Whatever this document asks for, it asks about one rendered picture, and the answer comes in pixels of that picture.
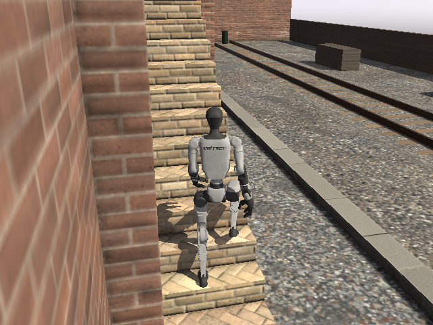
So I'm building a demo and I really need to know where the robot right forearm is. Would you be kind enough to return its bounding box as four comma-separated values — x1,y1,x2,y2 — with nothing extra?
238,165,252,200

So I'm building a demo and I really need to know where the robot left hand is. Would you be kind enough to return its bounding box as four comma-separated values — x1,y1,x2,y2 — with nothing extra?
192,176,208,188

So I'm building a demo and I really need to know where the left robot shin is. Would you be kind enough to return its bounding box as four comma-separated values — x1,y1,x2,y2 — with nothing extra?
197,231,207,278

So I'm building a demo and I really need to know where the robot left foot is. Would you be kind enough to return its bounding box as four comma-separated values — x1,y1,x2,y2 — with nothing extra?
198,270,208,288

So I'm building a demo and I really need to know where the robot right hand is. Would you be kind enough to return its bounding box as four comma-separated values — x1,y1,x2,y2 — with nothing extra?
238,198,254,218

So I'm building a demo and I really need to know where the robot left forearm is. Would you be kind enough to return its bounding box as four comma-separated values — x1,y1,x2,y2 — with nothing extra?
188,166,199,181

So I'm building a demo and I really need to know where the robot left upper arm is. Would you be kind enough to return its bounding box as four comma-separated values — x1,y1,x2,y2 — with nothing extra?
188,137,201,173

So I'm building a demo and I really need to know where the robot right upper arm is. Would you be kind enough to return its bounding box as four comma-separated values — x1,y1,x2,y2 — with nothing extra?
229,136,244,175

